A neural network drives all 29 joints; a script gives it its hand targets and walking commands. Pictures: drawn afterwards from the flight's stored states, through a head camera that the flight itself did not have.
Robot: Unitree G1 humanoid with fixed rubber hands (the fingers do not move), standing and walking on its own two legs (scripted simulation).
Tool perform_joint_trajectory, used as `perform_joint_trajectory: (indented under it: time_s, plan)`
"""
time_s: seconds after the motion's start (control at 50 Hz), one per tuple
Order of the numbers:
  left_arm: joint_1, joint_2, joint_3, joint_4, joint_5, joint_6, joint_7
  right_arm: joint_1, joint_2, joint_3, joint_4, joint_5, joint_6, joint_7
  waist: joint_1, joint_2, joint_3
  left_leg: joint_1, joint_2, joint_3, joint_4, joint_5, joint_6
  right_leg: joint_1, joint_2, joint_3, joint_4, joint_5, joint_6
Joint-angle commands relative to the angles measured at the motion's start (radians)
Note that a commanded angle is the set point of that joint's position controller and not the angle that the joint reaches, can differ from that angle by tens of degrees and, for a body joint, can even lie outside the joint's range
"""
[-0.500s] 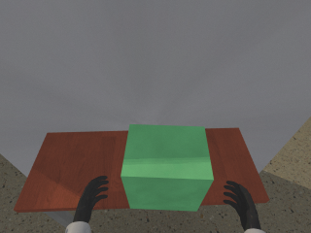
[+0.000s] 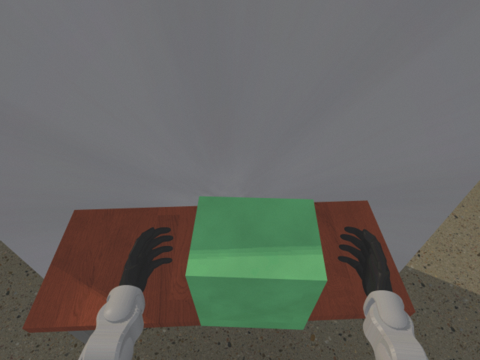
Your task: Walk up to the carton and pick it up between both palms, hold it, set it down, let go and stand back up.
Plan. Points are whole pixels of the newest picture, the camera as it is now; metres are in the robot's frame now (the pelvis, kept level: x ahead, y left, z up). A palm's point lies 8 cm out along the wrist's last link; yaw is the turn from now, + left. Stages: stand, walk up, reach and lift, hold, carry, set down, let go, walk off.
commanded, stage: reach and lift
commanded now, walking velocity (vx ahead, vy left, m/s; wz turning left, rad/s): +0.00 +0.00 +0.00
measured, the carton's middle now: (253, 266) +0.32 +0.00 -0.09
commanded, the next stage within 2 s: none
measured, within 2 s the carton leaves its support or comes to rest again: neither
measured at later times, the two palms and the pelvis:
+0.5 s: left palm (148, 215) +0.34 +0.19 +0.06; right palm (380, 234) +0.32 -0.21 +0.05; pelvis -0.02 +0.01 +0.00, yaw -2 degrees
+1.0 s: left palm (153, 257) +0.32 +0.20 -0.05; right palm (347, 271) +0.30 -0.18 -0.06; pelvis -0.02 +0.01 -0.03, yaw +0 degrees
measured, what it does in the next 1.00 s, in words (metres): stands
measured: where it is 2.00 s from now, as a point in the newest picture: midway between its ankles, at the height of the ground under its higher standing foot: outside the picture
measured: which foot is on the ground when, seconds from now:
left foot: down 0.00-1.00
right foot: down 0.00-1.00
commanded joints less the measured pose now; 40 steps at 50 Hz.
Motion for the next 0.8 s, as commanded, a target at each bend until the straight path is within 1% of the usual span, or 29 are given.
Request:
perform_joint_trajectory:
  time_s: [0.0,0.04,0.06,0.08,0.1,0.12,0.16,0.2,0.22,0.24,0.26,0.28,0.3,0.32,0.34,0.38,0.44,0.5,0.54,0.56,0.6,0.62,0.64,0.66,0.68,0.72,0.74,0.76,0.78]
  plan:
    - [-0.372,0.100,0.068,-0.254,0.001,0.008,0.010,-0.330,-0.101,-0.065,-0.257,-0.004,0.009,-0.002,-0.002,0.027,-0.247,0.102,-0.058,-0.003,-0.062,0.170,0.020,-0.038,0.036,0.010,-0.075,0.227,-0.007]
    - [-0.337,0.085,0.081,-0.266,0.016,0.047,0.013,-0.308,-0.108,-0.061,-0.268,0.010,0.032,-0.008,0.002,0.026,-0.271,0.132,-0.054,0.000,-0.053,0.251,0.012,0.003,0.042,0.008,-0.073,0.325,-0.007]
    - [-0.361,0.069,0.087,-0.262,0.024,0.068,0.011,-0.337,-0.099,-0.063,-0.257,0.026,0.045,-0.003,0.006,0.021,-0.268,0.136,-0.053,0.000,-0.049,0.259,0.012,-0.016,0.047,0.006,-0.077,0.315,-0.008]
    - [-0.450,0.078,0.081,-0.211,0.027,0.089,0.009,-0.408,-0.122,-0.074,-0.229,0.006,0.066,-0.003,-0.011,0.023,-0.237,0.103,-0.050,0.001,-0.060,0.188,0.016,-0.040,0.043,0.007,-0.087,0.240,-0.012]
    - [-0.373,0.065,0.097,-0.268,0.031,0.096,0.011,-0.345,-0.110,-0.072,-0.270,0.023,0.070,-0.002,0.004,0.008,-0.282,0.140,-0.055,0.012,-0.060,0.217,0.021,-0.010,0.044,0.000,-0.082,0.290,-0.004]
    - [-0.476,0.069,0.087,-0.245,0.028,0.106,0.012,-0.417,-0.114,-0.084,-0.252,0.008,0.080,-0.005,-0.014,0.024,-0.280,0.120,-0.053,0.010,-0.062,0.185,0.020,-0.031,0.044,0.005,-0.083,0.250,-0.005]
    - [-0.578,0.077,0.087,-0.212,0.022,0.125,0.020,-0.509,-0.127,-0.114,-0.234,-0.003,0.098,-0.002,-0.012,0.036,-0.321,0.086,-0.047,0.014,-0.061,0.156,0.023,-0.050,0.045,0.000,-0.078,0.200,-0.014]
    - [-0.545,0.077,0.102,-0.249,0.027,0.136,0.025,-0.481,-0.135,-0.115,-0.251,0.006,0.099,0.001,-0.018,0.031,-0.375,0.136,-0.048,0.015,-0.055,0.207,0.024,-0.042,0.045,-0.003,-0.077,0.277,-0.006]
    - [-0.584,0.085,0.109,-0.222,0.031,0.146,0.025,-0.518,-0.141,-0.098,-0.245,0.017,0.107,0.000,0.004,0.038,-0.385,0.120,-0.046,0.015,-0.045,0.237,0.019,-0.033,0.045,-0.004,-0.070,0.288,-0.007]
    - [-0.599,0.083,0.110,-0.199,0.044,0.154,0.024,-0.539,-0.157,-0.107,-0.215,0.016,0.116,0.001,-0.014,0.046,-0.389,0.120,-0.045,0.013,-0.045,0.234,0.019,-0.048,0.045,-0.009,-0.077,0.282,-0.008]
    - [-0.649,0.093,0.117,-0.208,0.043,0.160,0.029,-0.592,-0.164,-0.114,-0.225,0.015,0.115,0.001,-0.009,0.052,-0.423,0.122,-0.049,0.014,-0.045,0.219,0.020,-0.054,0.050,-0.015,-0.078,0.256,-0.011]
    - [-0.653,0.105,0.119,-0.214,0.033,0.161,0.031,-0.596,-0.179,-0.117,-0.234,0.012,0.118,0.001,-0.018,0.024,-0.441,0.126,-0.047,0.018,-0.038,0.248,0.020,-0.044,0.049,-0.017,-0.070,0.307,-0.004]
    - [-0.613,0.096,0.116,-0.215,0.030,0.172,0.030,-0.590,-0.198,-0.116,-0.243,0.029,0.115,-0.001,-0.012,0.022,-0.455,0.139,-0.047,0.015,-0.032,0.269,0.020,-0.034,0.052,-0.012,-0.072,0.334,-0.004]
    - [-0.614,0.090,0.124,-0.189,0.032,0.175,0.022,-0.600,-0.189,-0.112,-0.206,0.033,0.127,-0.003,-0.012,0.011,-0.454,0.135,-0.046,0.015,-0.029,0.283,0.019,-0.031,0.049,-0.013,-0.070,0.360,-0.003]
    - [-0.661,0.104,0.140,-0.189,0.034,0.177,0.020,-0.643,-0.182,-0.105,-0.212,0.022,0.129,-0.005,-0.011,-0.002,-0.489,0.123,-0.052,0.021,-0.028,0.277,0.025,-0.017,0.047,-0.012,-0.067,0.381,-0.001]
    - [-0.688,0.119,0.148,-0.162,0.034,0.185,0.015,-0.661,-0.196,-0.084,-0.182,0.047,0.141,-0.004,0.005,0.000,-0.470,0.120,-0.053,0.024,-0.031,0.272,0.025,-0.031,0.043,-0.008,-0.067,0.371,0.004]
    - [-0.759,0.126,0.159,-0.122,0.028,0.186,0.024,-0.748,-0.207,-0.093,-0.152,0.049,0.152,0.005,0.009,-0.002,-0.510,0.112,-0.053,0.020,-0.036,0.254,0.029,-0.045,0.049,-0.014,-0.077,0.305,0.001]
    - [-0.738,0.111,0.161,-0.075,0.033,0.181,0.016,-0.755,-0.200,-0.086,-0.139,0.056,0.150,0.012,0.004,-0.026,-0.520,0.113,-0.054,0.029,-0.029,0.286,0.034,-0.049,0.056,-0.020,-0.073,0.352,0.000]
    - [-0.743,0.116,0.161,-0.027,0.040,0.160,0.005,-0.740,-0.182,-0.082,-0.065,0.046,0.150,0.010,-0.007,-0.027,-0.512,0.104,-0.055,0.028,-0.025,0.277,0.034,-0.047,0.048,-0.018,-0.076,0.347,0.006]
    - [-0.733,0.102,0.160,0.030,0.049,0.140,-0.003,-0.721,-0.164,-0.071,-0.014,0.034,0.141,0.011,-0.006,-0.008,-0.488,0.093,-0.059,0.025,-0.016,0.280,0.032,-0.062,0.045,-0.010,-0.073,0.339,0.006]
    - [-0.748,0.105,0.158,0.050,0.064,0.090,-0.010,-0.721,-0.159,-0.080,0.027,0.022,0.109,0.011,-0.013,0.009,-0.505,0.104,-0.058,0.024,0.004,0.304,0.024,-0.091,0.047,-0.015,-0.066,0.325,0.006]
    - [-0.733,0.108,0.168,0.095,0.065,0.072,-0.015,-0.719,-0.153,-0.078,0.040,0.018,0.089,0.009,-0.008,-0.009,-0.519,0.094,-0.061,0.028,0.017,0.327,0.021,-0.079,0.044,-0.014,-0.057,0.363,0.008]
    - [-0.734,0.095,0.164,0.095,0.077,0.038,-0.013,-0.707,-0.144,-0.078,0.080,0.027,0.067,0.013,-0.009,0.021,-0.534,0.107,-0.062,0.021,0.030,0.353,0.017,-0.110,0.048,-0.019,-0.047,0.376,0.008]
    - [-0.721,0.088,0.164,0.171,0.086,0.012,-0.018,-0.705,-0.146,-0.080,0.119,0.016,0.040,0.011,-0.009,0.012,-0.505,0.097,-0.061,0.018,0.044,0.347,0.012,-0.127,0.051,-0.020,-0.041,0.347,0.006]
    - [-0.714,0.077,0.149,0.191,0.089,-0.038,-0.020,-0.691,-0.110,-0.066,0.141,0.009,0.008,0.015,-0.002,0.024,-0.511,0.079,-0.063,0.019,0.059,0.361,0.012,-0.134,0.050,-0.019,-0.029,0.348,0.004]
    - [-0.728,0.068,0.146,0.245,0.089,-0.128,-0.018,-0.688,-0.105,-0.069,0.220,0.003,-0.057,0.015,-0.014,0.026,-0.542,0.057,-0.061,0.009,0.108,0.398,0.001,-0.146,0.049,-0.015,0.006,0.394,0.005]
    - [-0.741,0.061,0.138,0.289,0.085,-0.175,-0.022,-0.708,-0.095,-0.077,0.248,-0.013,-0.092,0.011,-0.032,0.019,-0.545,0.029,-0.061,0.010,0.123,0.387,-0.002,-0.160,0.047,-0.015,0.022,0.395,0.007]
    - [-0.763,0.074,0.148,0.336,0.098,-0.213,-0.016,-0.732,-0.091,-0.074,0.285,-0.012,-0.128,0.011,-0.019,0.043,-0.562,0.001,-0.058,0.008,0.133,0.375,-0.004,-0.178,0.050,-0.013,0.034,0.357,-0.001]
    - [-0.767,0.084,0.145,0.339,0.096,-0.252,-0.002,-0.725,-0.100,-0.088,0.318,-0.006,-0.165,0.013,-0.021,0.053,-0.554,-0.017,-0.056,0.005,0.155,0.365,-0.004,-0.208,0.049,-0.016,0.051,0.338,-0.003]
